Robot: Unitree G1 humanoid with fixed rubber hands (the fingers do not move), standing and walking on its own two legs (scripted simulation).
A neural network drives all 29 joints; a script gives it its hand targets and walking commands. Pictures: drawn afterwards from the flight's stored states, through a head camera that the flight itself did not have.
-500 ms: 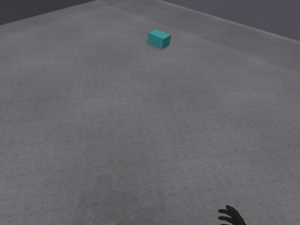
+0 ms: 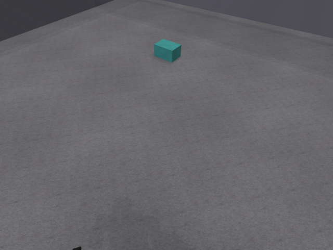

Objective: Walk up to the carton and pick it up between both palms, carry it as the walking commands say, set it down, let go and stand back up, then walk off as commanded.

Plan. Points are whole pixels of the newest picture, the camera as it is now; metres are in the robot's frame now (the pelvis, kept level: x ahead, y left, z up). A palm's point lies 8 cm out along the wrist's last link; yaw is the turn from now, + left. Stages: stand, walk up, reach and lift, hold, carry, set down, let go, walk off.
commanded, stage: walk up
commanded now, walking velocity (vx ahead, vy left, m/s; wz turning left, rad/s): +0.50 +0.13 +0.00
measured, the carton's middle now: (167, 50) +2.34 +0.03 -0.68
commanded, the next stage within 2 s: none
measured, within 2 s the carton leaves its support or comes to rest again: neither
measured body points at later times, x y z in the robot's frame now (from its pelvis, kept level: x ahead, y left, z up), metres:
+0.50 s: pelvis +0.22 +0.03 +0.00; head +0.24 +0.06 +0.45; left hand +0.28 +0.28 -0.15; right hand +0.32 -0.23 -0.11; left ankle +0.30 +0.14 -0.72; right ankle +0.11 -0.12 -0.67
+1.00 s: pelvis +0.44 -0.04 +0.00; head +0.46 -0.05 +0.45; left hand +0.52 +0.22 -0.13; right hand +0.48 -0.29 -0.15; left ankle +0.31 +0.12 -0.68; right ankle +0.51 -0.16 -0.72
